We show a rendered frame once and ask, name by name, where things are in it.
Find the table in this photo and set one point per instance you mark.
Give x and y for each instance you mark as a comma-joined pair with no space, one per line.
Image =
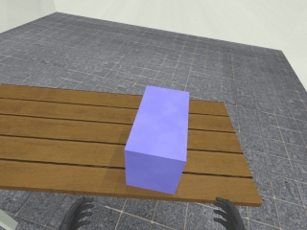
67,141

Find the left robot hand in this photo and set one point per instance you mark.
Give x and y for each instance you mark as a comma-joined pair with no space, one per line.
71,219

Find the carton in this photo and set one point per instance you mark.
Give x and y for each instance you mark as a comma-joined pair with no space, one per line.
156,151

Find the right robot hand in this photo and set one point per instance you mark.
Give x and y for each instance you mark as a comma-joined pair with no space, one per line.
230,214

